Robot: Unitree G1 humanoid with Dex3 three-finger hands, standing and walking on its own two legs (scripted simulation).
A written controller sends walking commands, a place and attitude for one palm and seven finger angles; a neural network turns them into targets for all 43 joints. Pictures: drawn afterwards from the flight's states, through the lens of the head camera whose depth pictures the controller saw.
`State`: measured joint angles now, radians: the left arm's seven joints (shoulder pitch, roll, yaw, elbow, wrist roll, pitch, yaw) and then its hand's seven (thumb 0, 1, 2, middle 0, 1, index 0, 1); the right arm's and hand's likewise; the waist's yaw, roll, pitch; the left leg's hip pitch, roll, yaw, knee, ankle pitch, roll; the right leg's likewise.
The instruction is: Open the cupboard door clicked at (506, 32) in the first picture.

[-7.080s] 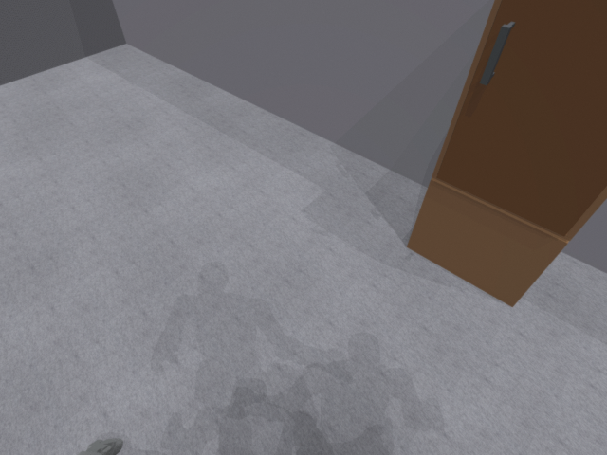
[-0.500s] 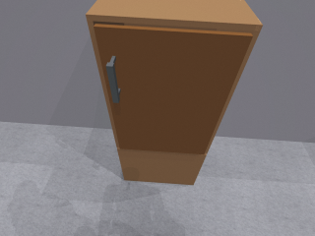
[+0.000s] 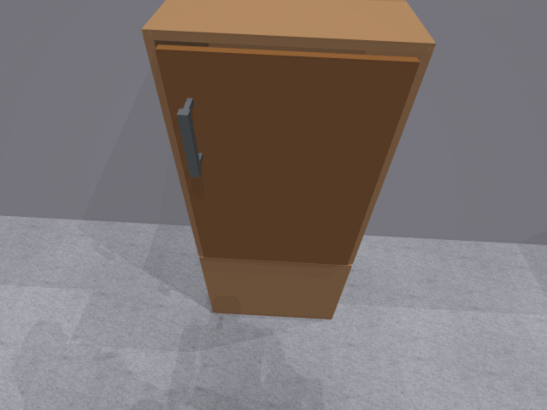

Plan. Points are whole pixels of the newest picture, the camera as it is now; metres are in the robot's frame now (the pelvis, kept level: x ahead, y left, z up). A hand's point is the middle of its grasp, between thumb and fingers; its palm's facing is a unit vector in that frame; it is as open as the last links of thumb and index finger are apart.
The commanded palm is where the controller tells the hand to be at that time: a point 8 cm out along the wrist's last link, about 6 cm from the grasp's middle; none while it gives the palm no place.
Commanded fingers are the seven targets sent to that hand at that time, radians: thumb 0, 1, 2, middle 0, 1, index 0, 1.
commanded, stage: come to a stop and stand still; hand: left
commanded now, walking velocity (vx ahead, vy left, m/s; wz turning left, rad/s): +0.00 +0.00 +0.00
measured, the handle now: (192, 139) +0.54 +0.19 +0.10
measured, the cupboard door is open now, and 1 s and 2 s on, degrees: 0 0 0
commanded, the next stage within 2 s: look again from close up in 0.16 s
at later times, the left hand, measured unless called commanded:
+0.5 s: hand out of the picture +0.03 +0.20 -0.17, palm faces +0.01 -0.98 -0.22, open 7.4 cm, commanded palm none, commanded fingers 0.00 0.90 0.90 -0.20 -0.30 -0.20 -0.30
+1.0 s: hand out of the picture +0.06 +0.20 -0.17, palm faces -0.01 -0.98 -0.20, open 7.4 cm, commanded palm none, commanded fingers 0.00 0.90 0.90 -0.20 -0.30 -0.20 -0.30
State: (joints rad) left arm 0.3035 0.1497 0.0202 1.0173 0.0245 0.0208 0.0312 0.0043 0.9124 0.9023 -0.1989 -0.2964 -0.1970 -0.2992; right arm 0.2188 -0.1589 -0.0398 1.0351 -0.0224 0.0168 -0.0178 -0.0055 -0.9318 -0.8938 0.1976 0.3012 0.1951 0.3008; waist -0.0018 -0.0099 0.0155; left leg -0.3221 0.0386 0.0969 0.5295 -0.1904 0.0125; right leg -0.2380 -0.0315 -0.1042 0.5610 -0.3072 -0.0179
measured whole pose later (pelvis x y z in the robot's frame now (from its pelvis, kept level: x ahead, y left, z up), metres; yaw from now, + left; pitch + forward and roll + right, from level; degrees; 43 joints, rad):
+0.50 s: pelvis +0.02 +0.03 +0.00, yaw +0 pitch +0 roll -1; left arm 0.32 0.13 0.00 1.06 0.02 -0.01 0.04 0.01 0.91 0.90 -0.20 -0.30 -0.20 -0.30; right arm 0.34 -0.14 0.00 1.06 -0.03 0.00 -0.01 0.02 -0.92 -0.89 0.20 0.30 0.19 0.30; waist -0.02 0.05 0.00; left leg -0.32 0.00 0.10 0.56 -0.24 0.06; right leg -0.22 -0.06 -0.09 0.55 -0.33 0.01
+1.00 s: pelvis +0.04 +0.02 +0.01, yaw -2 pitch +0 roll +1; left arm 0.27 0.17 0.00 1.07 0.02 0.01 0.04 0.00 0.91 0.90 -0.20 -0.30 -0.20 -0.30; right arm 0.22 -0.17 -0.01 1.08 -0.02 -0.03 -0.03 0.01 -0.91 -0.89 0.20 0.30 0.19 0.30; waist 0.00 -0.02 0.03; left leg -0.24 -0.01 0.13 0.47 -0.23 0.05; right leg -0.17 -0.06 -0.06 0.49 -0.32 0.03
